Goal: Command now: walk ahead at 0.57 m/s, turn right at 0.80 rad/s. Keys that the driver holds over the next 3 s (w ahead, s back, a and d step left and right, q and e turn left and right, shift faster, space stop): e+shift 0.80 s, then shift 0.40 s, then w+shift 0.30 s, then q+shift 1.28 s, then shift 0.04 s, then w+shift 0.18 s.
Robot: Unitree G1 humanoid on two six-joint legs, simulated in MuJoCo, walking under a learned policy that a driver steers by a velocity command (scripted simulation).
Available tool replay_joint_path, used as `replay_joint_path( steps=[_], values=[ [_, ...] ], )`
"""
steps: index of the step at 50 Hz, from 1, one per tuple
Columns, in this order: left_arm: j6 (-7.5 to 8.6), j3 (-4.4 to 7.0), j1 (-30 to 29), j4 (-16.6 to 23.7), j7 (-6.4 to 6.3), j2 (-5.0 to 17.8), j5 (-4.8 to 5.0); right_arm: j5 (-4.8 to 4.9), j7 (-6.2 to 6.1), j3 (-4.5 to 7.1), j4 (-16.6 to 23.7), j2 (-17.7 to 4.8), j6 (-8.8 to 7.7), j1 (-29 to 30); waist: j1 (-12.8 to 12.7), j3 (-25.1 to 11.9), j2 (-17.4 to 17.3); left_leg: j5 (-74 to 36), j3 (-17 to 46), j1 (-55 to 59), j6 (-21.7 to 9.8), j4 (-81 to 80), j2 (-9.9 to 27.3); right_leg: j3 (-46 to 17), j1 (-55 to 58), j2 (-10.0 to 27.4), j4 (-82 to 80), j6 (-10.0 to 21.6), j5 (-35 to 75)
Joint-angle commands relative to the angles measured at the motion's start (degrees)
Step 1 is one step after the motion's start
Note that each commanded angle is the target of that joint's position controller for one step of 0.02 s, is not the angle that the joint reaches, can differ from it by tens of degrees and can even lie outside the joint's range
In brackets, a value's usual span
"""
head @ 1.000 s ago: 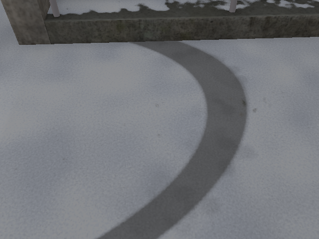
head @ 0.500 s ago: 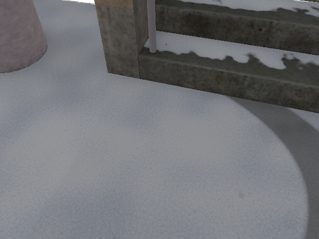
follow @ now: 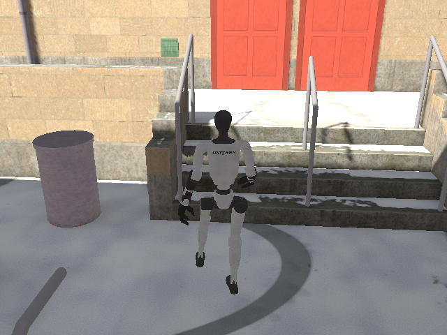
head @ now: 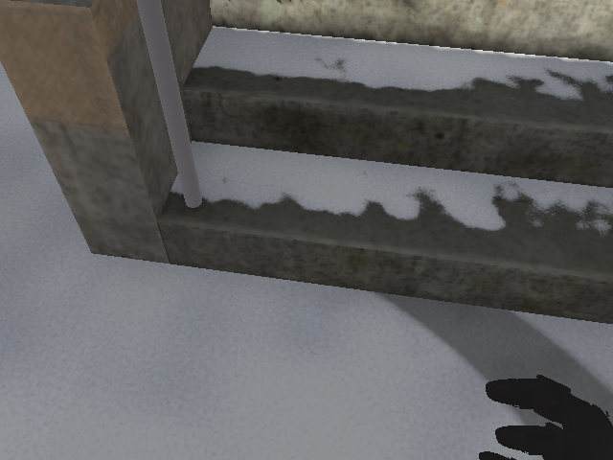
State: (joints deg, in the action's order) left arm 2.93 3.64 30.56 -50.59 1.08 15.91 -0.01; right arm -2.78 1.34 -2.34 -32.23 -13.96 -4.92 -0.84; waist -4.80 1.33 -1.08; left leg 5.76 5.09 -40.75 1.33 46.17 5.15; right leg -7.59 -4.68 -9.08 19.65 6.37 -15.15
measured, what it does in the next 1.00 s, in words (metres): walks ahead, turning right: left foot, then right foot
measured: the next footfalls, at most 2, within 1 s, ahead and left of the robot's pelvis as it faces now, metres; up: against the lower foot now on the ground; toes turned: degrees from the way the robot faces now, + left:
left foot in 0.12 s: +0.36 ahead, +0.13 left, +0.00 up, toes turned -11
right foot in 0.58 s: +0.27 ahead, -0.11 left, +0.00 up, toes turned -37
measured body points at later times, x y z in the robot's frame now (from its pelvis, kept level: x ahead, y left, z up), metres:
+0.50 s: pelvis +0.23 +0.04 -0.01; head +0.26 +0.01 +0.44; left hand +0.54 +0.18 -0.08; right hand +0.17 -0.26 -0.12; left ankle +0.32 +0.13 -0.74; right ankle +0.25 -0.09 -0.70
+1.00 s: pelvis +0.28 +0.01 -0.01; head +0.31 +0.00 +0.44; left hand +0.59 +0.08 -0.12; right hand +0.16 -0.27 -0.10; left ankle +0.39 +0.06 -0.74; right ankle +0.24 -0.09 -0.74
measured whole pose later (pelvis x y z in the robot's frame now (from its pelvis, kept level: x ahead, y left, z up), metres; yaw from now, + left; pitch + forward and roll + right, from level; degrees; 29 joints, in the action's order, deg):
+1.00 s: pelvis +0.28 +0.01 -0.01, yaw -53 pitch +1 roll +0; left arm -3.6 4.5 12.0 -37.5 1.1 18.4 -0.7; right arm -1.1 -1.6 1.8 -38.0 -15.9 1.8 -11.2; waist -1.2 2.2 1.9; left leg 14.1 1.6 -18.5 -0.7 31.6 -1.7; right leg -13.1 -20.8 -9.2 33.7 1.8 -13.4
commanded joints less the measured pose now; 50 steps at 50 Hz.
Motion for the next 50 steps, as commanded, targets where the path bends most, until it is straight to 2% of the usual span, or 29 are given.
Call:
replay_joint_path(
  steps=[1,3,4,5,6,7,8,9,10,11,13,16,19,23,26,27,28,29,30,31,33,35,38,40,44,46,48,49,50],
  values=[
    [0.87,3.18,-4.26,4.83,0.08,11.12,1.11,0.94,-0.25,1.24,2.24,-4.47,-0.23,0.29,2.59,-0.16,3.95,-14.06,-6.80,22.27,0.09,-11.32,-7.71,-7.31,-16.51,6.74,-2.28,3.17,38.02],
    [0.03,3.60,-3.14,5.05,-0.63,11.23,0.89,0.89,-1.33,2.10,1.80,-6.53,-0.38,-1.34,2.43,-2.35,4.58,-13.35,-4.56,26.25,-0.38,-16.50,-9.20,-10.86,-11.32,6.44,4.30,0.21,37.05],
    [-0.20,3.97,-4.44,5.76,-1.10,11.94,0.59,0.87,-2.03,2.73,0.80,-7.93,-0.69,-4.84,4.32,-4.04,4.65,-12.71,-3.59,30.02,-0.58,-18.62,-9.67,-11.87,-9.61,5.81,10.45,-1.35,38.62],
    [-0.19,4.19,-6.89,6.85,-1.30,12.31,0.59,0.97,-2.62,3.38,-1.05,-9.24,-1.28,-11.46,8.12,-6.67,4.07,-16.69,-2.28,36.55,-1.07,-21.83,-7.78,-11.22,-9.81,4.04,20.40,-3.15,36.54],
    [0.03,3.48,-7.56,8.36,-1.37,9.16,1.08,0.36,-3.09,4.23,-2.78,-11.83,-1.99,-19.71,11.06,-11.65,2.24,-24.72,2.45,46.67,-2.55,-19.42,0.19,-9.39,-14.36,2.56,34.22,-4.58,22.35],
    [-0.49,1.98,-4.11,10.02,-1.92,2.56,1.02,-0.47,-3.33,4.65,-2.78,-14.68,-2.00,-25.15,9.90,-18.72,-9.30,-58.39,14.49,58.04,-4.23,-11.02,18.55,-0.67,-24.26,-2.24,53.98,-4.82,-27.68],
    [-1.32,2.02,6.29,11.07,-2.94,4.76,2.10,-0.24,-2.25,4.83,-1.57,-13.81,-1.15,-23.69,3.85,-30.49,-15.30,-68.89,27.46,64.20,-9.36,-9.64,28.77,-0.36,-28.16,0.73,64.07,-5.50,-28.31],
    [-2.24,2.30,4.81,9.82,-3.17,7.68,0.34,1.22,-3.04,5.70,-0.16,-12.52,-0.47,-16.45,3.81,-30.72,-12.97,-44.84,28.83,58.92,-14.09,-14.70,26.57,1.30,-30.72,4.15,67.23,-5.79,-18.97],
    [-3.14,2.47,-2.47,10.35,-2.60,8.60,-1.21,1.66,-3.75,4.51,0.99,-7.23,0.06,-11.58,4.66,-22.52,-8.75,-27.27,21.61,48.44,-13.24,-19.93,20.20,3.86,-31.72,6.14,63.32,-6.59,-12.41],
    [-4.01,2.87,-7.13,10.98,-1.43,8.79,-1.65,1.30,-3.88,3.34,0.34,-4.05,0.80,-10.34,4.81,-16.39,-5.79,-21.82,14.39,41.92,-11.64,-22.13,15.35,4.42,-30.85,7.14,60.95,-7.52,-10.11],
    [-6.00,2.47,-9.46,12.21,0.40,6.65,-1.65,1.56,-4.14,3.90,-2.09,-5.65,1.46,-12.14,4.04,-9.24,-6.94,-28.59,5.26,33.13,-11.60,-24.67,13.32,4.48,-28.71,9.14,57.17,-8.33,-9.97],
    [-7.24,1.74,-12.52,14.40,0.76,4.45,-1.80,1.34,-3.50,4.82,-3.73,-7.06,1.12,-12.86,2.79,-8.13,-6.88,-29.37,-0.37,30.79,-12.26,-26.62,13.99,5.62,-28.91,9.96,51.82,-7.79,-7.35],
    [-7.98,1.35,-16.76,16.84,1.43,4.64,-1.88,1.05,-3.27,5.50,-4.04,-8.12,1.47,-11.49,2.03,-7.12,-7.03,-20.86,-5.80,27.49,-11.64,-28.31,15.18,6.67,-26.51,12.34,43.75,-6.89,-1.53],
    [-8.49,1.01,-22.28,19.15,2.31,4.92,-0.75,0.75,-2.61,6.65,-3.46,-10.49,2.45,-9.69,2.80,-4.85,-8.55,-5.45,-13.88,21.83,-7.63,-27.43,14.05,11.38,-16.27,11.47,29.67,-5.55,1.95],
    [-8.11,1.49,-25.46,20.91,2.46,6.13,-0.36,1.41,-1.86,7.79,-3.90,-12.49,4.03,-13.05,5.24,-3.51,-8.58,-2.11,-15.07,26.50,-5.75,-23.41,16.39,13.85,-14.58,10.26,22.06,-4.55,-3.87],
    [-7.65,1.66,-24.66,20.91,2.42,6.10,-0.54,1.86,-1.75,8.09,-4.08,-12.88,4.76,-13.65,4.86,-3.44,-7.54,-0.46,-16.24,27.11,-4.42,-19.94,16.25,14.47,-12.40,9.49,17.58,-3.87,-3.80],
    [-6.91,2.06,-21.56,19.71,1.95,6.74,-1.16,1.94,-1.53,8.30,-4.81,-12.67,5.49,-16.24,4.04,-4.48,-3.24,3.42,-18.22,26.03,-2.37,-12.62,14.56,12.64,-7.76,8.62,12.39,-2.92,-2.08],
    [-5.86,3.25,-16.54,18.22,0.72,11.29,-1.80,1.76,-1.03,8.20,-4.67,-11.19,6.21,-19.01,2.64,-3.89,10.66,15.17,-21.63,18.03,1.05,3.21,9.79,-1.48,-2.04,15.76,2.34,-0.43,6.62],
    [-5.65,5.35,-15.97,20.05,0.01,20.68,-1.29,1.71,-1.06,6.80,1.03,-7.33,6.93,-16.70,3.54,-3.12,23.27,36.67,-17.31,0.03,5.33,15.20,-0.98,-27.44,1.72,29.81,-0.72,8.95,24.88],
    [-5.61,5.99,-11.74,19.56,-0.34,19.03,-0.57,0.30,-1.70,7.02,1.08,-9.74,7.60,-12.25,-0.99,-7.05,13.62,35.15,-6.83,-1.38,4.90,21.77,-0.63,-26.20,3.08,29.49,-0.56,12.76,25.66],
    [-6.11,4.44,-18.24,19.22,-1.18,14.60,-1.16,1.92,-2.26,6.94,0.06,-8.91,6.96,-11.47,3.54,-2.50,10.20,23.20,-3.47,0.99,3.53,18.16,0.47,-16.06,-3.48,22.13,-0.69,9.13,16.81],
    [-6.35,3.34,-23.50,20.50,-1.37,11.13,-0.83,0.82,-2.53,7.32,-1.46,-9.80,6.64,-12.61,5.63,-3.31,10.40,17.48,-3.84,5.72,2.79,16.13,-0.77,-12.05,-7.10,17.28,-0.24,7.03,18.66],
    [-5.77,3.62,-20.48,19.18,-0.46,11.64,-0.91,1.27,-2.17,6.74,-2.08,-8.17,6.98,-12.18,4.94,-6.25,5.45,17.47,-2.84,8.36,2.23,11.35,-3.01,-13.80,-6.56,16.61,1.36,7.45,21.52],
    [-5.74,4.09,-18.60,18.47,-0.21,12.54,-1.09,1.63,-2.18,6.17,-1.55,-7.08,6.97,-10.21,3.69,-6.52,5.83,17.07,-1.94,8.68,1.73,6.84,-4.33,-17.08,-5.88,16.52,1.47,7.83,16.77],
    [-5.80,3.52,-18.72,17.80,0.16,11.32,-1.53,2.13,-2.50,5.76,-2.16,-6.99,6.82,-10.14,3.05,-7.22,8.36,15.97,-2.69,15.79,0.19,-0.83,-6.09,-18.52,-8.60,15.98,2.79,6.78,16.42],
    [-5.86,3.24,-19.28,17.34,0.38,10.99,-1.59,2.50,-2.66,5.68,-2.38,-7.05,6.67,-11.22,3.50,-7.14,9.36,16.24,-3.37,20.98,-0.77,-5.80,-7.15,-19.77,-10.28,15.51,3.88,5.44,19.49],
    [-5.89,2.80,-20.95,16.97,0.11,10.36,-0.72,2.26,-3.04,5.58,-3.28,-6.49,6.12,-14.56,6.13,-6.24,8.52,9.73,-3.83,29.29,-2.04,-18.12,-7.23,-20.16,-13.76,13.61,6.29,2.37,17.15],
    [-5.61,2.14,-19.96,16.84,-0.26,8.47,-0.23,1.53,-3.58,5.91,-3.20,-8.25,5.71,-14.74,6.00,-5.47,4.36,9.65,0.54,32.78,-3.15,-25.24,-2.49,-18.15,-16.82,10.80,9.57,-0.59,9.05],
    [-5.39,1.03,-17.46,17.37,-0.48,4.48,0.13,0.54,-3.78,6.52,-1.65,-13.09,5.54,-12.03,3.96,-5.15,-8.56,12.21,16.35,34.82,-7.02,-32.67,11.15,-9.06,-22.69,2.95,19.72,-3.96,-6.63]
  ],
)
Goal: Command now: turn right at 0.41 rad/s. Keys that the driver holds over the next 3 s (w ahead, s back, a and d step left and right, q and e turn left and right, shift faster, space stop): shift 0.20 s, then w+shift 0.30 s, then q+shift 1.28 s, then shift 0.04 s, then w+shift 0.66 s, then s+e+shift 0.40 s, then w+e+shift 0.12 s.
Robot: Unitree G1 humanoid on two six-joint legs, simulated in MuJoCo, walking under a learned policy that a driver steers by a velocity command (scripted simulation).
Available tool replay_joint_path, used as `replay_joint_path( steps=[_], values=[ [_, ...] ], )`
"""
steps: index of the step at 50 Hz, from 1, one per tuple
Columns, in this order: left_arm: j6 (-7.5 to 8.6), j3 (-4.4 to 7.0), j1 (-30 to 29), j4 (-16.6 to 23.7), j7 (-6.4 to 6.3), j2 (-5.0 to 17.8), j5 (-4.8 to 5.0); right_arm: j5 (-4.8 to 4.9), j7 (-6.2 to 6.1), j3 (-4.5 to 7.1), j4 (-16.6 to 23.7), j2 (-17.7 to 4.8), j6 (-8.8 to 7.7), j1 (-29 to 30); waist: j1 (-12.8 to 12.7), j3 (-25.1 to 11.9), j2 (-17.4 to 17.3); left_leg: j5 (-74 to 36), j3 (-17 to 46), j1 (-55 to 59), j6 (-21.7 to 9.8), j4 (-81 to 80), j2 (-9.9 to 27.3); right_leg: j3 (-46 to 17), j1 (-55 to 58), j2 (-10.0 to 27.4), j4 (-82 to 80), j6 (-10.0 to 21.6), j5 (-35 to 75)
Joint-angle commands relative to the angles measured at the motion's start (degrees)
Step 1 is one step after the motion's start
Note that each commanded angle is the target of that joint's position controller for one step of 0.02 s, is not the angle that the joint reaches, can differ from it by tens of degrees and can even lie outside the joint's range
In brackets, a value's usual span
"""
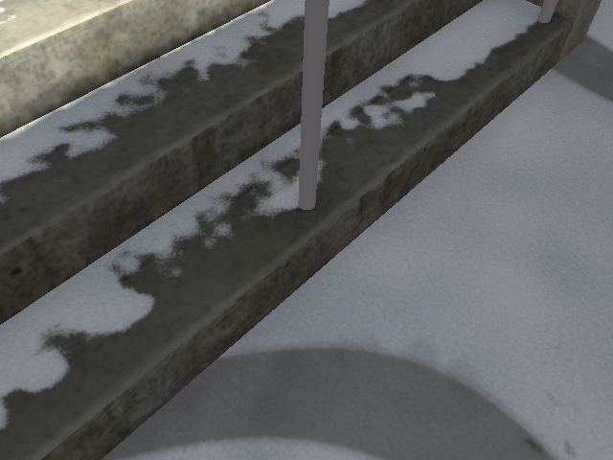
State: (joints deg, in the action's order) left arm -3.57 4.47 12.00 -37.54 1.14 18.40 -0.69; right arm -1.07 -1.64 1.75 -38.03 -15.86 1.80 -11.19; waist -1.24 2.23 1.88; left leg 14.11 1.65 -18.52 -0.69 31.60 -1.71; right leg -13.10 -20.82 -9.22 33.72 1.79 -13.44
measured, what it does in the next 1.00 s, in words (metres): walks ahead, turning left: right foot, then left foot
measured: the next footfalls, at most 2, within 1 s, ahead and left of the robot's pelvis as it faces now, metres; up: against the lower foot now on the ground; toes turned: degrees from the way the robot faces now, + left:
right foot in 0.34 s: -0.01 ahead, -0.09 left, +0.00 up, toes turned -1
left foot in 0.74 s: +0.35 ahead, +0.10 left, +0.00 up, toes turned +5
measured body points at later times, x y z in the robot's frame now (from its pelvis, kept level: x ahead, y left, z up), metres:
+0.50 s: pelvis +0.05 +0.00 +0.02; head +0.06 -0.02 +0.47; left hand +0.07 +0.27 -0.10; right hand +0.17 -0.28 -0.10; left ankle +0.13 +0.12 -0.67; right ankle -0.05 -0.09 -0.73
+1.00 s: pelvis +0.26 +0.04 +0.00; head +0.32 +0.06 +0.45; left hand +0.35 +0.32 -0.11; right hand +0.41 -0.23 -0.11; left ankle +0.31 +0.10 -0.73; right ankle +0.38 -0.11 -0.66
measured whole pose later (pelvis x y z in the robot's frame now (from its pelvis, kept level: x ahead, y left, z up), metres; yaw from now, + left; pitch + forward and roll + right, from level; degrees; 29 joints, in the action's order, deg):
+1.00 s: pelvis +0.26 +0.04 +0.00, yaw +16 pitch +1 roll +0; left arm 0.1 0.0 6.6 -40.6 -1.0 15.7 -2.7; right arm -0.2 0.6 4.4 -43.2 -17.2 1.4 -15.1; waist 2.0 6.5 1.2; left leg 5.6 6.2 -18.9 -6.8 24.9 -10.6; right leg -6.4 -36.2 2.5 58.7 -3.7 -18.8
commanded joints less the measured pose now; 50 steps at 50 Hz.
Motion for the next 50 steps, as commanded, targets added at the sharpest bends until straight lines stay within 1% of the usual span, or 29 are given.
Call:
replay_joint_path(
  steps=[1,2,3,4,6,10,11,13,15,16,17,18,19,20,22,23,26,29,31,33,35,36,37,38,39,41,43,46,50],
  values=[
    [0.99,1.24,0.21,4.41,-0.89,5.91,-0.88,-1.07,-0.18,3.52,3.81,-14.04,-0.93,-1.61,1.54,-3.58,-16.56,-3.43,28.15,5.90,-11.72,-19.08,24.23,4.33,-8.02,-2.17,15.59,-0.27,-19.45],
    [1.01,1.87,0.67,3.40,-1.00,7.55,-1.56,-0.42,0.27,2.83,3.49,-10.93,-0.99,-1.79,0.92,-2.65,-11.32,-6.73,25.74,3.75,-13.48,-18.42,23.28,2.67,-6.35,0.25,22.66,-0.70,-18.39],
    [0.97,1.79,1.46,1.98,-0.74,6.81,-1.17,0.15,0.49,2.11,3.42,-8.20,-1.14,0.51,-0.32,-1.68,-8.69,-8.36,20.09,2.45,-12.48,-17.24,19.68,2.35,-4.98,0.89,25.65,-1.06,-14.94],
    [0.82,1.61,2.68,0.82,-0.44,6.06,-0.73,0.10,0.47,1.89,3.62,-7.24,-1.15,2.99,-1.36,-1.61,-8.86,-11.00,14.77,2.90,-10.78,-16.15,15.96,3.19,-4.20,0.95,27.67,-1.69,-12.14],
    [0.56,1.00,3.41,-0.27,0.00,4.72,-0.44,0.17,0.17,1.77,3.09,-6.59,-1.30,3.09,-0.75,-3.00,-10.96,-19.16,9.56,7.39,-9.81,-13.95,12.88,4.85,-4.75,0.84,26.62,-2.96,-11.60],
    [0.12,-0.82,-0.53,-0.20,-0.22,1.53,0.15,0.34,0.31,1.82,0.58,-6.42,-1.21,-1.09,2.51,-4.66,-12.17,-19.60,7.79,13.06,-9.96,-11.80,12.72,8.03,-0.56,3.33,11.10,-3.53,-14.39],
    [0.20,-1.29,-0.13,-0.45,-0.20,1.31,-0.12,-0.07,0.76,2.43,-0.29,-7.72,-0.86,-3.65,3.79,-6.73,-13.51,-4.63,8.66,13.61,-10.09,-13.91,12.41,10.75,2.00,3.38,7.28,-2.71,-15.89],
    [0.72,-1.19,0.76,-1.19,0.28,3.03,-0.85,-0.44,1.85,3.69,-2.06,-10.12,0.61,-5.93,3.87,-3.73,-16.24,19.97,12.00,7.66,-10.07,-18.48,12.87,15.09,7.56,2.94,0.40,-0.10,-17.05],
    [1.83,-1.63,5.71,-4.11,0.07,1.98,-0.99,0.56,1.86,3.87,-2.12,-9.42,1.14,-3.13,-0.86,1.30,-11.27,26.95,9.36,-5.54,-7.68,-17.21,10.24,17.66,20.45,2.94,-12.93,3.61,-7.20],
    [2.72,-1.46,11.33,-6.44,-0.33,3.14,-1.29,0.30,1.65,3.61,-0.97,-7.58,0.66,0.45,-4.43,3.36,-5.51,25.38,6.15,-15.66,-5.20,-10.38,7.51,14.04,29.19,5.22,-16.72,5.26,-7.98],
    [3.87,-1.00,15.88,-7.55,-0.69,6.59,-1.50,0.31,1.91,2.26,1.22,-1.96,-0.24,3.03,-6.30,1.46,10.38,21.40,-1.62,-25.67,-3.01,11.44,2.03,-6.33,35.61,20.39,-25.43,7.28,-24.65],
    [4.54,0.26,13.85,-6.31,-1.14,10.97,-1.12,0.36,1.93,2.31,5.02,-3.67,-1.35,9.58,-6.74,6.99,9.53,13.31,-2.82,-36.94,-1.88,17.37,0.32,-25.48,29.40,31.07,-29.97,13.22,-35.66],
    [5.10,0.13,12.31,-7.06,-1.54,9.09,-1.31,0.35,2.37,2.91,6.40,-6.29,-2.05,13.55,-5.63,9.79,3.98,6.59,1.93,-36.97,-1.87,20.46,4.88,-24.84,24.83,31.25,-30.47,15.11,-34.88],
    [5.98,-0.45,8.73,-6.54,-1.38,7.07,-0.61,0.52,3.23,3.22,4.79,-6.78,-2.61,10.72,-2.81,8.52,2.91,2.26,2.26,-35.97,-1.14,21.61,5.46,-19.37,25.80,27.58,-29.63,13.45,-29.18],
    [7.37,-0.83,7.14,-6.19,-1.27,5.79,-0.33,-0.72,4.48,3.74,1.68,-7.81,-2.89,5.58,-0.93,3.51,4.11,-1.70,-0.11,-30.64,0.34,22.82,5.37,-9.64,26.30,22.19,-29.95,10.72,-19.01],
    [7.97,-1.03,8.14,-6.80,-1.19,5.22,-0.15,-1.14,4.88,3.75,1.28,-7.49,-2.73,5.25,-0.94,2.91,4.61,-3.34,-0.75,-29.29,0.79,23.33,5.39,-6.97,25.21,20.81,-30.52,10.40,-16.65],
    [8.61,-1.02,11.47,-8.95,-0.98,5.04,-0.34,-0.90,5.33,2.95,1.70,-5.16,-2.33,7.81,-1.55,5.24,4.27,-7.05,-2.29,-29.21,1.35,20.83,5.04,-1.17,22.76,19.36,-32.29,10.27,-10.10],
    [8.94,-1.50,12.49,-10.59,-1.10,4.12,-1.08,-0.61,5.81,1.69,2.54,-2.50,-2.67,11.64,-2.59,8.00,3.90,-9.84,-3.78,-21.35,0.35,11.92,3.27,9.36,18.10,17.89,-30.65,8.10,10.60],
    [9.01,-1.68,13.11,-11.67,-1.37,4.38,-0.80,-0.74,6.04,1.17,3.48,-1.78,-2.83,13.29,-3.01,7.54,3.87,-11.42,-6.78,-15.49,-1.65,7.09,2.80,12.94,17.64,19.18,-28.54,6.83,22.94],
    [8.73,-1.48,12.13,-11.83,-2.06,5.92,-0.58,-1.02,5.73,1.45,3.48,-3.09,-2.93,11.27,-1.61,4.34,3.97,-9.27,-9.54,-10.69,-3.84,4.34,0.26,16.01,21.85,19.35,-19.56,5.02,44.50],
    [8.16,-0.92,11.18,-11.69,-3.07,7.79,-0.72,-1.33,5.00,2.37,0.41,-5.55,-3.65,-0.10,3.02,-3.20,4.69,-7.34,-10.32,0.01,-5.86,1.65,-3.95,17.49,23.80,18.85,-1.40,2.89,60.79],
    [8.11,-0.84,10.73,-11.20,-3.35,8.26,-0.43,-2.09,4.34,3.25,-2.27,-7.56,-4.39,-8.85,6.74,-7.84,3.41,-11.04,-8.42,10.91,-7.35,-2.74,-4.45,18.90,18.81,17.30,12.23,1.61,54.43],
    [8.49,-1.58,12.05,-9.74,-3.15,5.61,-0.60,-2.43,3.41,4.47,-3.44,-11.93,-4.66,-15.21,8.18,-13.86,-3.04,-15.67,4.39,24.67,-10.62,-2.36,6.13,19.91,6.07,13.69,30.80,-0.04,25.29],
    [8.54,-2.35,15.97,-6.53,-2.49,1.35,1.10,-1.30,3.23,6.32,-1.72,-19.39,-4.14,-13.23,3.60,-22.67,-19.66,-37.76,38.52,39.81,-23.06,-6.14,23.91,15.43,-14.23,0.97,53.94,-2.99,-19.83],
    [8.45,-1.75,12.62,-6.91,-2.26,5.97,-1.11,1.73,3.12,7.09,-1.26,-17.84,-3.38,-11.38,5.44,-24.38,-7.64,-35.02,35.50,36.23,-23.43,-8.38,20.72,6.83,-15.73,6.11,55.21,-2.16,-14.24],
    [8.62,-2.21,6.56,-5.41,-1.80,5.08,-1.08,1.67,2.49,4.95,-1.22,-10.56,-2.45,-5.49,2.66,-8.49,-0.94,-30.54,23.56,18.14,-19.94,-12.44,15.64,8.14,-15.57,10.87,45.97,-2.65,-8.47],
    [6.15,-2.60,5.70,-4.54,-1.96,4.02,-2.40,1.66,2.13,4.04,-1.30,-7.87,-2.21,-2.87,-0.09,-4.86,-0.41,-33.37,18.04,7.83,-16.53,-14.79,10.59,8.41,-10.12,12.33,37.42,-4.32,-8.33],
    [3.95,-3.06,5.87,-3.59,-2.29,2.39,-2.32,0.94,2.32,4.77,-1.30,-10.09,-2.04,-2.61,-0.83,-6.35,-1.87,-36.11,16.55,2.13,-15.50,-13.07,7.98,9.55,-6.82,11.17,30.39,-5.67,-7.84],
    [2.97,-2.79,-0.86,-0.77,-2.38,3.06,-1.88,0.74,1.58,5.72,-0.83,-11.68,-0.43,-3.48,1.26,-6.74,-4.52,-16.90,21.70,1.03,-12.34,-13.48,5.77,8.27,-9.49,9.92,23.96,-5.92,-2.12]
  ],
)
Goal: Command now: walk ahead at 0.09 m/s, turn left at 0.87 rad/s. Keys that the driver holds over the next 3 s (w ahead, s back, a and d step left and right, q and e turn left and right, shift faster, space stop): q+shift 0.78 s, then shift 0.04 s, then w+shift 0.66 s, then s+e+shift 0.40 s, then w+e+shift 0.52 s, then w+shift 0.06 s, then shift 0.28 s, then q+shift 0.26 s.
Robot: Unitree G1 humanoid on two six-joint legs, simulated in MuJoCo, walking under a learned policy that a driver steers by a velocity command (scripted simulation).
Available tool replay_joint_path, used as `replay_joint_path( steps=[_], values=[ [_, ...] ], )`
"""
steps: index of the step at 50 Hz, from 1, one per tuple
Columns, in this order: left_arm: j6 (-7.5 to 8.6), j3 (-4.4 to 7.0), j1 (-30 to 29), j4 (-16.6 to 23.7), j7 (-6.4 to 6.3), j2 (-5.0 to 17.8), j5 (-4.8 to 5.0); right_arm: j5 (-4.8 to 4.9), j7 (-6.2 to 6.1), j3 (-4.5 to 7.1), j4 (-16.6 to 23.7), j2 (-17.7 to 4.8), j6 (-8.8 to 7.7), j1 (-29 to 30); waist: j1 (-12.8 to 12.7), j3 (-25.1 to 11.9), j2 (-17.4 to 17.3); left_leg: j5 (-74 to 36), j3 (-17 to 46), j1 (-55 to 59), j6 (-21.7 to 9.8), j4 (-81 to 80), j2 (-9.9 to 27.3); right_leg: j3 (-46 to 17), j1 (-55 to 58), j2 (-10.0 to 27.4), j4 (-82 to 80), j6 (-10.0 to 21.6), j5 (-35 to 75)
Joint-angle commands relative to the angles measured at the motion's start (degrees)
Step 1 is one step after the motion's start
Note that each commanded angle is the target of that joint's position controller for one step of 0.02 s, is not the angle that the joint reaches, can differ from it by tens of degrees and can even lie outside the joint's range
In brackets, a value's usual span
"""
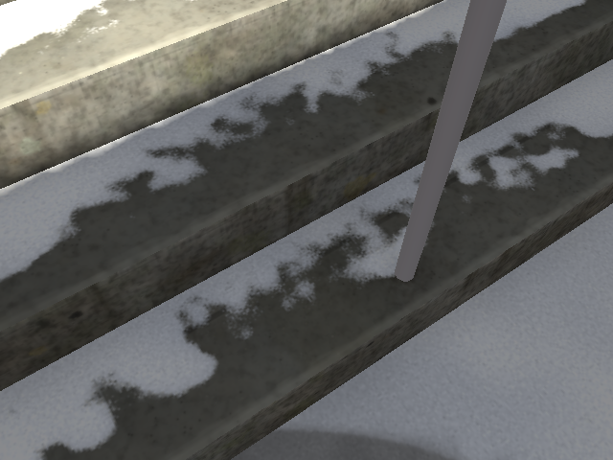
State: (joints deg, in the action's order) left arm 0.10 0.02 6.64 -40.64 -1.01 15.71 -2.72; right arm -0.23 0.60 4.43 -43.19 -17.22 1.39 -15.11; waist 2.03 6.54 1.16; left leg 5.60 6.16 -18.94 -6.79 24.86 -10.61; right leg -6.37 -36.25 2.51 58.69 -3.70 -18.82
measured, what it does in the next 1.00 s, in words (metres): steps on the spot, turning left: right foot, then left foot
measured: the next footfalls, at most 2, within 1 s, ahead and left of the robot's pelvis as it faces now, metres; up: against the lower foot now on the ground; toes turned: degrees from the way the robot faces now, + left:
right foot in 0.26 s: +0.19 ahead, -0.13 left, +0.00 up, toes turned +24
left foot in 0.76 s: +0.03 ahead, +0.04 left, +0.00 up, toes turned +48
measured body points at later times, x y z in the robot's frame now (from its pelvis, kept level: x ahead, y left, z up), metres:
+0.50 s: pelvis +0.09 -0.07 +0.01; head +0.14 -0.08 +0.46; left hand +0.12 +0.24 -0.07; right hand +0.33 -0.30 -0.12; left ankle +0.00 +0.03 -0.64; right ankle +0.16 -0.15 -0.73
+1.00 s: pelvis +0.08 -0.02 +0.01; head +0.07 +0.01 +0.46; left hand -0.09 +0.23 -0.12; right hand +0.38 -0.10 -0.08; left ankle +0.01 +0.01 -0.73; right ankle +0.21 -0.10 -0.67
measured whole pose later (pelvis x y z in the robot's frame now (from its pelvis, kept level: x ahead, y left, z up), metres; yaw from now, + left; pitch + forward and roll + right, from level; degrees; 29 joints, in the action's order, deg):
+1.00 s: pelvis +0.08 -0.02 +0.01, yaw +53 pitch +1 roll -1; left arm -1.1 3.3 14.7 -43.8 2.0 18.8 -3.0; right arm -1.0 0.8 2.8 -41.6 -17.4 0.7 -14.3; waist -0.4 0.9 2.5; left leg 12.4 4.1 -8.5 -5.0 20.1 -4.5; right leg 1.2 -27.5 3.5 52.5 -3.0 -14.0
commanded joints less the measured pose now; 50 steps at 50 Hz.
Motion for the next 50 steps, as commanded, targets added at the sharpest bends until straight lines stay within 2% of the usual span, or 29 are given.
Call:
replay_joint_path(
  steps=[1,4,8,10,12,13,14,15,16,17,19,21,23,24,30,31,32,34,36,37,38,39,40,41,42,43,44,47,50],
  values=[
    [-0.80,1.85,2.65,2.77,-0.20,6.15,0.18,-0.08,-0.78,3.10,4.24,-10.51,0.29,0.27,-1.51,-10.28,-4.80,-3.76,19.18,2.13,-5.39,-6.90,14.04,0.85,4.65,-2.24,-2.07,-0.51,3.84],
    [-0.53,1.87,-1.50,3.75,-0.44,6.60,0.71,-0.33,-1.14,3.45,4.18,-10.77,0.77,-0.85,0.11,-9.12,-5.85,1.86,23.71,5.88,-4.00,-6.10,13.42,-1.19,2.64,-3.36,-6.90,-0.45,4.05],
    [0.48,1.43,-4.33,4.45,-1.01,6.99,1.79,-0.93,-1.20,3.87,3.92,-11.08,0.97,-1.70,1.44,-9.47,-7.66,-8.64,27.59,10.48,-3.04,-1.67,13.00,-2.21,6.18,-6.15,-15.39,0.94,1.59],
    [1.00,1.08,-2.98,4.34,-1.43,7.23,2.55,-1.34,-1.29,3.88,4.27,-11.12,1.31,-0.05,0.40,-9.40,-8.99,-14.83,29.01,10.01,-1.57,0.11,12.14,-2.26,11.92,-7.26,-22.03,1.92,0.99],
    [1.70,1.36,0.94,3.64,-2.22,8.37,2.42,-0.59,-1.29,3.46,4.71,-10.24,1.14,2.71,-2.65,-8.48,-9.19,-9.86,29.08,5.36,2.29,2.41,9.31,-2.11,22.81,-6.36,-36.50,2.67,6.32],
    [2.10,1.84,1.34,3.30,-2.88,10.20,1.94,0.02,-1.33,2.73,4.40,-7.70,0.83,0.81,-1.70,-9.35,-3.19,7.65,24.45,-0.08,5.26,7.61,5.67,-6.18,31.17,0.72,-43.51,4.27,11.09],
    [1.51,2.70,-0.31,4.95,-3.34,15.22,1.30,0.73,-1.38,1.42,5.55,-3.14,0.48,-3.16,0.92,-12.02,10.14,27.79,12.13,-10.03,8.46,21.27,-1.09,-21.48,39.62,17.09,-44.89,9.98,16.34],
    [0.51,2.90,-0.46,4.67,-2.84,14.79,1.21,-0.81,-1.63,2.94,4.84,-9.84,0.62,-4.10,-0.17,-13.16,9.94,30.87,3.55,-12.44,9.49,32.12,-1.34,-25.95,35.70,21.57,-43.48,16.22,24.26],
    [0.26,2.23,-0.22,4.73,-2.51,10.85,1.90,-1.57,-1.44,3.89,3.94,-12.37,1.05,-2.75,0.19,-10.90,4.99,26.48,2.36,-11.83,9.80,37.67,3.13,-19.35,33.36,19.00,-42.41,16.65,27.63],
    [0.17,1.66,-1.52,4.90,-2.27,8.50,2.03,-1.68,-0.90,3.96,3.22,-11.91,1.55,-2.35,0.44,-8.99,2.88,22.72,1.75,-11.13,9.73,40.71,4.50,-12.06,30.77,14.70,-41.51,15.04,27.76],
    [0.09,1.78,-3.29,5.42,-2.33,8.37,1.15,-1.32,0.63,3.46,2.76,-10.18,2.65,-3.06,1.17,-8.56,5.13,18.39,-0.89,-11.53,10.47,46.51,5.93,-3.11,30.00,10.03,-40.05,12.78,30.30],
    [-0.22,1.80,-1.79,5.39,-1.82,7.75,0.62,-0.43,1.37,2.80,3.73,-9.56,3.31,-0.65,-0.43,-8.45,6.58,16.91,-3.02,-13.01,11.57,48.11,6.80,1.79,30.73,8.80,-39.09,12.94,34.41],
    [-0.19,2.16,0.99,4.41,-1.52,7.36,0.69,-0.12,1.71,2.15,4.93,-8.86,3.44,2.04,-2.15,-8.64,7.58,16.78,-4.14,-14.86,12.02,45.63,8.26,3.33,33.78,10.04,-39.26,13.87,35.04],
    [0.06,2.53,2.64,4.06,-1.49,7.75,0.52,-0.76,1.91,1.93,6.10,-8.56,3.43,4.50,-3.25,-8.10,6.90,16.74,-4.18,-15.85,11.93,43.84,9.40,3.47,34.90,11.49,-39.94,14.44,34.10],
    [0.29,4.22,3.75,2.58,-0.78,9.76,0.44,-0.35,2.92,0.45,7.50,-5.51,3.57,7.18,-3.04,-8.52,7.92,18.86,-7.21,-8.89,10.54,29.55,12.89,8.82,33.79,15.30,-39.50,14.73,31.02],
    [0.32,4.46,3.93,2.17,-0.81,9.69,0.42,-1.29,3.08,0.12,7.86,-5.08,3.20,7.21,-3.40,-8.47,8.21,19.40,-7.77,-7.60,9.85,26.16,12.91,10.16,33.27,15.89,-39.48,14.42,29.66],
    [0.33,4.63,4.15,1.99,-0.72,10.10,0.36,-1.29,3.19,0.15,8.32,-5.11,3.02,7.87,-3.46,-8.77,8.53,19.64,-8.81,-5.01,9.15,23.60,12.70,11.28,32.22,16.13,-38.94,13.80,28.91],
    [0.17,5.02,3.93,1.79,0.03,10.85,0.92,-0.03,3.32,0.40,8.91,-5.29,3.12,8.44,-3.35,-9.56,9.36,19.20,-11.05,-0.99,7.75,18.22,11.92,13.09,31.83,16.56,-36.88,12.54,28.90],
    [-0.28,5.48,4.29,1.63,0.55,11.66,1.98,-0.31,3.14,0.71,9.13,-5.60,2.83,7.40,-2.27,-10.00,9.13,17.68,-12.14,3.42,6.21,10.66,10.96,15.31,29.98,17.33,-31.91,10.12,27.15],
    [-0.67,5.62,4.43,1.39,0.74,11.52,2.57,-0.93,2.59,0.92,8.22,-5.86,2.35,4.46,-0.02,-10.69,5.62,11.42,-10.93,9.15,5.00,2.93,10.35,17.46,26.26,16.37,-26.45,7.28,22.43],
    [-0.95,5.43,6.38,1.25,1.12,10.28,2.30,-1.91,1.52,2.05,6.36,-9.75,1.60,-0.75,2.41,-10.66,-4.87,5.48,-0.12,17.86,2.88,-5.78,14.89,20.04,16.26,12.44,-14.17,3.35,8.60],
    [-1.35,3.93,4.91,6.45,1.12,5.07,0.93,-0.77,0.57,4.36,7.57,-20.73,1.10,-2.09,0.57,-8.69,-22.03,-16.14,27.81,21.12,-5.23,-7.29,32.53,19.74,-3.01,1.55,-2.66,-2.11,-21.10],
    [-2.19,4.14,0.53,6.44,0.31,7.66,0.00,-0.75,-0.05,4.85,7.06,-18.84,0.99,-5.49,5.01,-11.42,-10.89,-24.30,23.87,20.57,-10.31,-5.08,32.45,7.89,-2.54,1.38,5.00,-1.68,-19.81],
    [-2.54,3.99,1.98,5.69,0.18,7.26,1.12,-0.75,-0.60,3.70,6.76,-15.86,1.10,-2.23,2.05,-9.84,-9.75,-22.52,17.39,18.30,-9.80,-4.33,29.63,6.40,-1.92,2.24,6.04,-0.96,-14.14],
    [-1.92,3.99,3.70,4.52,0.42,7.49,1.16,-0.51,-1.15,2.79,6.77,-12.50,1.52,1.52,-0.24,-8.06,-8.50,-2.45,13.62,15.03,-7.30,-7.57,24.64,5.04,0.05,3.51,2.39,-0.29,-7.40],
    [-1.46,4.53,3.39,4.02,0.91,8.99,0.36,-0.47,-1.36,1.94,7.31,-10.31,1.69,4.56,-0.93,-7.56,-10.73,15.69,12.86,13.95,-5.49,-11.00,21.01,5.87,0.45,3.03,0.75,0.43,-2.97],
    [-1.15,4.85,4.55,2.74,1.52,10.11,-0.89,-0.74,-1.15,1.31,7.39,-9.06,1.50,5.47,-0.82,-7.67,-12.32,22.19,12.71,13.13,-5.01,-13.32,19.39,6.87,1.51,2.00,1.12,0.51,0.00],
    [-0.45,4.61,4.10,1.75,3.09,8.50,-0.43,-0.87,0.21,0.58,5.39,-8.52,-0.68,2.33,-0.61,-6.92,-8.58,22.67,13.05,14.60,-4.87,-16.06,19.18,7.29,0.85,1.21,-3.10,0.70,4.94],
    [0.50,3.73,1.78,1.71,3.42,6.12,-0.16,-0.86,0.17,0.08,3.12,-8.21,-2.86,-0.83,0.34,-5.26,-7.95,19.73,12.78,16.23,-5.31,-17.24,19.57,7.68,0.19,1.12,-10.88,0.83,7.49]
  ],
)
Over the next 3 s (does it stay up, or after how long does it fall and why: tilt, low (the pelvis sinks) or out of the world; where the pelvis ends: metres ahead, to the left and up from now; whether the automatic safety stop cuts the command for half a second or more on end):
stays up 0.59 0.30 0.19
